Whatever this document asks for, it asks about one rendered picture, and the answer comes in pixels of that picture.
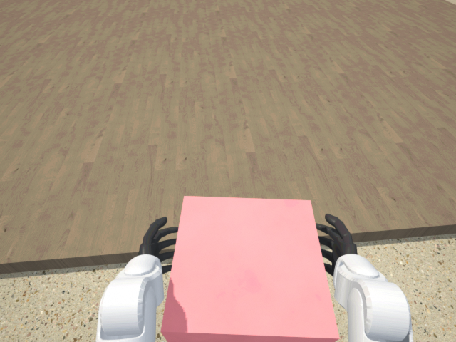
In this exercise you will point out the robot left hand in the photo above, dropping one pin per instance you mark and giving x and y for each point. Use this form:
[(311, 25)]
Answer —
[(151, 244)]

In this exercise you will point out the right robot forearm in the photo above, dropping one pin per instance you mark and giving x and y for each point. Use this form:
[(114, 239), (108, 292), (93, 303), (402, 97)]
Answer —
[(378, 310)]

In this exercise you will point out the carton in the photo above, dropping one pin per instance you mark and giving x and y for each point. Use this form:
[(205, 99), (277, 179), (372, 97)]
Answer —
[(248, 270)]

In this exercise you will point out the robot right hand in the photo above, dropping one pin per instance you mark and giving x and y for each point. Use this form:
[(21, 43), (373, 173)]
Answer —
[(342, 244)]

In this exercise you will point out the left robot forearm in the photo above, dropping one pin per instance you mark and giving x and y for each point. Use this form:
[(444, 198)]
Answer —
[(127, 310)]

